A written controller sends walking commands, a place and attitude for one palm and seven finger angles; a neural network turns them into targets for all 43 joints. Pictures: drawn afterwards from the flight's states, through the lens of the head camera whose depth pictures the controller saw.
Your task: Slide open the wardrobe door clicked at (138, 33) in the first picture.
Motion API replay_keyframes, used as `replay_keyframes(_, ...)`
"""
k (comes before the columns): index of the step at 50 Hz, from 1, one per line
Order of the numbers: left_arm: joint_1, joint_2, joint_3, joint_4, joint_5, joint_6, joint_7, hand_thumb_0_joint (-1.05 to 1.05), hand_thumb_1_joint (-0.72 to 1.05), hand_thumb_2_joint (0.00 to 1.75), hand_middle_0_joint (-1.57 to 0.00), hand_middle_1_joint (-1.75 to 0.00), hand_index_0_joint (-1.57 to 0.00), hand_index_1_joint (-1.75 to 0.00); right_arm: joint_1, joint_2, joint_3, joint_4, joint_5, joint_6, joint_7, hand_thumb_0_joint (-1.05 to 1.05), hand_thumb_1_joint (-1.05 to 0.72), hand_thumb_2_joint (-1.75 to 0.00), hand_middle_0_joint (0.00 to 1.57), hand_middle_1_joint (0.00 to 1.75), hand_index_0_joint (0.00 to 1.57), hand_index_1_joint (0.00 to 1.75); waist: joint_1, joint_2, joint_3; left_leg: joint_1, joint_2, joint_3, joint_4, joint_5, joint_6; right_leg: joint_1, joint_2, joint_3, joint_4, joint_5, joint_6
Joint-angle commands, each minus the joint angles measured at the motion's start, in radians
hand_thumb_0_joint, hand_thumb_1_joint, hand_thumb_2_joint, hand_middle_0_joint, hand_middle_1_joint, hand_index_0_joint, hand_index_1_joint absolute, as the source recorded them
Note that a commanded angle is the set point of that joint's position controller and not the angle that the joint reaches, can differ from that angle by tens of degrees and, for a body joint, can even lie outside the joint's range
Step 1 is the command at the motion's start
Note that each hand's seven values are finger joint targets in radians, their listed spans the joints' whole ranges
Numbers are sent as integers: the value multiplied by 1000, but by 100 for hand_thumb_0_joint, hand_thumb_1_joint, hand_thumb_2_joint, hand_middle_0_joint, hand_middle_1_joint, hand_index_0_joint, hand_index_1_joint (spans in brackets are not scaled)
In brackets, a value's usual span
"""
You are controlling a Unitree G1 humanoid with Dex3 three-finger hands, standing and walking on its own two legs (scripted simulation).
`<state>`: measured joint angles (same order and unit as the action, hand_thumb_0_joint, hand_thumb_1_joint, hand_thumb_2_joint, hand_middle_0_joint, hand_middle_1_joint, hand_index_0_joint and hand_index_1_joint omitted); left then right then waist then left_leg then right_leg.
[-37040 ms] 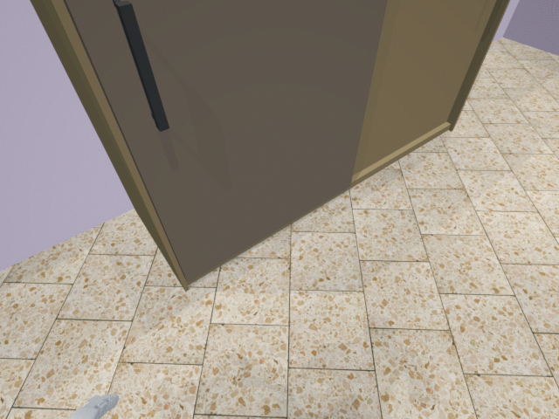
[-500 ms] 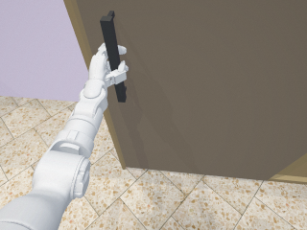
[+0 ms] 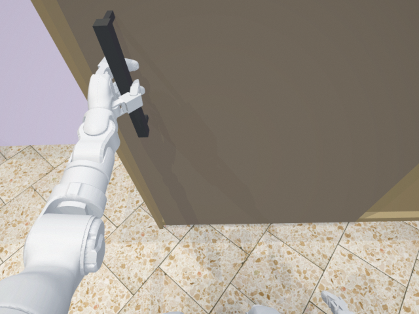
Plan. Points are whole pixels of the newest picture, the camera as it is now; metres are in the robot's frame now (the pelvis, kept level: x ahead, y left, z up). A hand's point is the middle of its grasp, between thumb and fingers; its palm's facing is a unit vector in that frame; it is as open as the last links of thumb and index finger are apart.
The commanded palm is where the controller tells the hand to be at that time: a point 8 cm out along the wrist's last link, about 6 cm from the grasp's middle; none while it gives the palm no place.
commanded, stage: step sideways, sliding the door along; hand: left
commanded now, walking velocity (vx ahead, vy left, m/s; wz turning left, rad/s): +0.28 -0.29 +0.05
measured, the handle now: (129, 83) +0.52 +0.19 +0.15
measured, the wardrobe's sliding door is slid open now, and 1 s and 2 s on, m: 0.02 0.19 0.49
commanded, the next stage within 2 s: none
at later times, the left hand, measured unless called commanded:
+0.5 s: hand (150, 95) +0.47 +0.14 +0.15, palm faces +0.31 -0.95 -0.09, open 6.2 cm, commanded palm +0.45 +0.11 +0.16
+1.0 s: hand (226, 92) +0.48 -0.01 +0.15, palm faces +0.35 -0.93 -0.09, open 6.4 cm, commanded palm +0.45 -0.03 +0.15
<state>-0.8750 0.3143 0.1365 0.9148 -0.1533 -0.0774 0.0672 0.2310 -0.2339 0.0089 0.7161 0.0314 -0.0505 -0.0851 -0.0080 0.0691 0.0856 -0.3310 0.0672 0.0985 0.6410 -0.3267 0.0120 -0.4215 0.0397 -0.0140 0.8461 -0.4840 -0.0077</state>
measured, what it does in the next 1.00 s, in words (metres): steps to the right: right foot, then left foot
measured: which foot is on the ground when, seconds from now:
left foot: down 0.00-0.64, up 0.66-0.76, down 0.78-1.00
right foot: down 0.00-0.26, up 0.28-0.60, down 0.62-0.78, up 0.80-1.00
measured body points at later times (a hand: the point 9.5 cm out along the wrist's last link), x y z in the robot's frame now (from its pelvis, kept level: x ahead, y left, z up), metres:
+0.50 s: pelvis +0.05 -0.09 +0.01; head +0.14 -0.08 +0.44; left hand +0.45 +0.19 +0.16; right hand +0.24 -0.29 -0.12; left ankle +0.03 +0.07 -0.73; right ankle +0.10 -0.25 -0.69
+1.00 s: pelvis +0.12 -0.22 +0.01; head +0.22 -0.21 +0.44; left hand +0.46 +0.04 +0.16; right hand +0.38 -0.38 -0.10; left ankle +0.07 -0.04 -0.73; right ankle +0.19 -0.36 -0.69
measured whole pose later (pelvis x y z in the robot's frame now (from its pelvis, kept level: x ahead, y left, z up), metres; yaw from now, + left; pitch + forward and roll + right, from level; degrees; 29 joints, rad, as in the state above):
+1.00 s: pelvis +0.12 -0.22 +0.01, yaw +8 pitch -3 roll -2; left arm -0.49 0.15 0.02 0.12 -0.08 -0.03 0.15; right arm 0.08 -0.21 -0.03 0.54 0.04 -0.07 0.01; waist 0.15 0.08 0.28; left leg -0.16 0.24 0.13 0.53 -0.29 -0.12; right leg -0.41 -0.01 -0.02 0.82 -0.36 0.02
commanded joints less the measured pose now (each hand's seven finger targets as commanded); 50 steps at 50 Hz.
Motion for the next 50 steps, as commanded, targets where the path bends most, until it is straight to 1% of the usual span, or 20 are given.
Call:
replay_keyframes(1, -523, 69, -53, -244, 36, -78, -19, 0, 90, 90, -45, -140, -45, -140, -23, -183, -45, -111, 24, -9, -18, 0, -90, -90, 20, 30, 20, 30, -22, 19, -401, 182, 227, -144, -27, 381, 79, 246, -39, -34, -314, 176, -27)
replay_keyframes(2, -518, 52, -73, -259, 44, -76, -18, 0, 90, 90, -45, -140, -45, -140, -12, -176, -43, -113, 33, -13, -18, 0, -90, -90, 20, 30, 20, 30, -25, -68, -428, 94, 150, -50, 76, 270, 36, 363, -92, 16, -394, 270, -55)
replay_keyframes(4, -497, 67, -59, -245, 59, -74, -1, 0, 90, 90, -45, -140, -45, -140, -58, -152, -43, -115, 28, -21, -25, 0, -90, -90, 20, 30, 20, 30, -16, -309, -372, -187, -16, -33, 349, -203, -25, 453, -341, 377, -495, 473, -213)
replay_keyframes(5, -491, 19, -95, -249, 70, -76, 3, 0, 90, 90, -45, -140, -45, -140, -52, -147, -50, -98, 21, -36, -25, 0, -90, -90, 20, 30, 20, 30, -2, -252, -358, -220, -18, -65, 441, -291, -25, 460, -390, 356, -463, 564, -252)
replay_keyframes(11, -530, -104, -192, -473, 61, -96, 12, 0, 90, 90, -45, -140, -45, -140, -31, -123, -40, -70, 3, -46, -31, 0, -90, -90, 20, 30, 20, 30, -49, -134, -375, 94, 41, 1, -128, 132, -38, 375, -233, 46, -177, 819, -133)
replay_keyframes(12, -514, -106, -203, -519, 49, -103, 7, 0, 90, 90, -45, -140, -45, -140, -17, -151, -59, -79, 1, -43, -32, 0, -90, -90, 20, 30, 20, 30, -64, -26, -404, 344, 122, -77, -239, 416, -6, 165, -169, -4, -46, 629, -64)
replay_keyframes(13, -515, -148, -238, -588, 25, -113, -9, 0, 90, 90, -45, -140, -45, -140, -37, -200, -82, -109, 2, -38, -23, 0, -90, -90, 20, 30, 20, 30, -54, 239, -430, 586, 379, -408, -180, 878, 101, -153, -48, -18, 146, 123, 12)
replay_keyframes(14, -505, -184, -266, -610, 16, -107, -20, 0, 90, 90, -45, -140, -45, -140, -48, -155, -63, -118, 11, -28, 10, 0, -90, -90, 20, 30, 20, 30, -35, 208, -475, 649, 471, -496, -151, 1010, 179, -199, -56, 90, 278, -78, 2)
replay_keyframes(18, -551, -227, -323, -765, 26, -91, -30, 0, 90, 90, -45, -140, -45, -140, -94, -148, -62, -147, 20, -24, 32, 0, -90, -90, 20, 30, 20, 30, -48, 92, -418, 592, 399, -287, -102, 911, 148, -195, -99, 79, 164, 17, 2)
replay_keyframes(28, -374, -153, -269, -859, 54, -76, -16, 0, 90, 90, -45, -140, -45, -140, -114, -146, -75, -220, 31, -41, 48, 0, -90, -90, 20, 30, 20, 30, -38, 224, -431, 539, 276, -38, -11, 988, 20, 113, -31, -88, -276, 295, 19)
replay_keyframes(30, -325, -110, -252, -914, 72, -79, -3, 0, 90, 90, -45, -140, -45, -140, -123, -116, -64, -238, 50, -41, 50, 0, -90, -90, 20, 30, 20, 30, -21, 50, -488, 363, 188, 1, 155, 820, -23, 372, -99, -44, -402, 787, -8)
replay_keyframes(32, -252, -36, -203, -909, 92, -73, 13, 0, 90, 90, -45, -140, -45, -140, -180, -58, -55, -242, 40, -56, 22, 0, -90, -90, 20, 30, 20, 30, 3, -263, -477, -28, -12, 10, 368, -157, -37, 586, -340, 151, -306, 1570, -124)
replay_keyframes(33, -127, -38, -175, -852, 93, -55, 23, 0, 90, 90, -45, -140, -45, -140, -156, -70, -61, -219, 45, -59, 6, 0, -90, -90, 20, 30, 20, 30, 15, -328, -478, -90, -31, -32, 404, -295, -40, 590, -360, 159, -291, 1625, -142)
replay_keyframes(35, -206, -80, -212, -1031, 88, -78, 24, 0, 90, 90, -45, -140, -45, -140, -174, -46, -43, -227, 37, -71, -4, 0, -90, -90, 20, 30, 20, 30, 19, -303, -454, -122, 25, -60, 214, -276, -56, 625, -349, 172, -228, 1560, -146)
replay_keyframes(37, -217, -132, -253, -1102, 82, -114, 32, 0, 90, 90, -45, -140, -45, -140, -175, -45, -34, -206, 30, -68, -12, 0, -90, -90, 20, 30, 20, 30, -22, -215, -487, 87, 85, -17, -148, 120, -59, 544, -271, 62, -127, 1379, -88)
replay_keyframes(38, -251, -132, -272, -1180, 74, -132, 29, 0, 90, 90, -45, -140, -45, -140, -187, -74, -50, -214, 25, -59, -13, 0, -90, -90, 20, 30, 20, 30, -37, -90, -520, 382, 179, -56, -235, 692, -35, 316, -201, -9, -40, 1070, -16)
replay_keyframes(39, -195, -187, -306, -1177, 68, -132, 13, 0, 90, 90, -45, -140, -45, -140, -192, -108, -79, -243, 17, -47, 9, 0, -90, -90, 20, 30, 20, 30, -19, 111, -564, 738, 384, -269, -132, 1372, 72, -57, -80, -17, 73, 330, 41)
replay_keyframes(40, -165, -236, -324, -1144, 85, -128, -3, 0, 90, 90, -45, -140, -45, -140, -186, -110, -82, -263, 20, -37, 50, 0, -90, -90, 20, 30, 20, 30, 3, 116, -612, 753, 480, -288, -63, 1524, 143, -111, -79, 73, 162, -110, 26)
replay_keyframes(42, -176, -289, -357, -1121, 109, -102, -19, 0, 90, 90, -45, -140, -45, -140, -217, -116, -86, -280, 14, -40, 76, 0, -90, -90, 20, 30, 20, 30, -4, 109, -490, 653, 435, -143, -106, 1215, 123, -145, -68, 79, 182, -65, 24)
replay_keyframes(50, -33, -237, -348, -1203, 112, -98, -1, 0, 90, 90, -45, -140, -45, -140, -216, -87, -70, -326, 18, -75, 84, 0, -90, -90, 20, 30, 20, 30, -9, 194, -424, 574, 343, 0, -35, 1058, 37, 73, -38, -38, -209, 242, 24)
